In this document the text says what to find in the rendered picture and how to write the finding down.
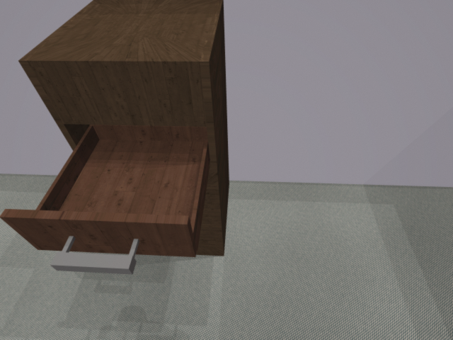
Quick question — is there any cabinet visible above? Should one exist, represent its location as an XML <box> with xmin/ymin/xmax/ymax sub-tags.
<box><xmin>19</xmin><ymin>0</ymin><xmax>229</xmax><ymax>256</ymax></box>

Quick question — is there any drawer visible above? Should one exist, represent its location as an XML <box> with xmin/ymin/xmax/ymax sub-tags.
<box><xmin>0</xmin><ymin>125</ymin><xmax>210</xmax><ymax>257</ymax></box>

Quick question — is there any handle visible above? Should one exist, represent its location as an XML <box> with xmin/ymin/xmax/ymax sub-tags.
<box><xmin>50</xmin><ymin>236</ymin><xmax>139</xmax><ymax>274</ymax></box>

